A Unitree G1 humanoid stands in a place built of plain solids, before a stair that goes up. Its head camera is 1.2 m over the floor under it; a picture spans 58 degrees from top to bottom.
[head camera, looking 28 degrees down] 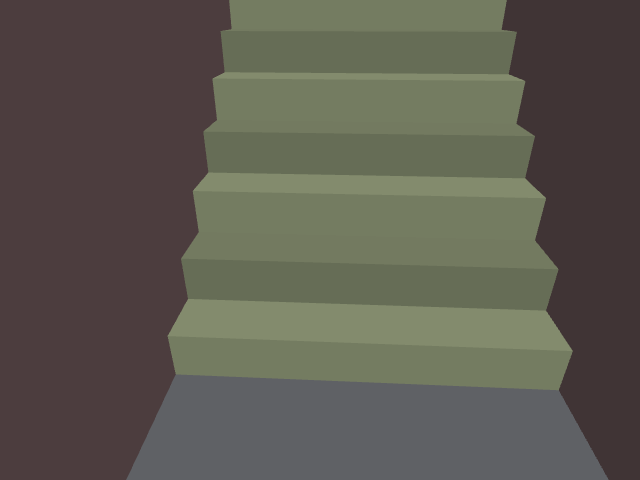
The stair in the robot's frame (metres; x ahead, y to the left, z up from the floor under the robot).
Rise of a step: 0.18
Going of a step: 0.22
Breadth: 1.45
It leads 3 degrees to the right of straight ahead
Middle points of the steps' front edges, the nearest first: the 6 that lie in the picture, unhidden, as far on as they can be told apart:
1.15 -0.16 0.19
1.37 -0.17 0.37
1.60 -0.18 0.56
1.82 -0.19 0.74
2.04 -0.21 0.93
2.27 -0.22 1.11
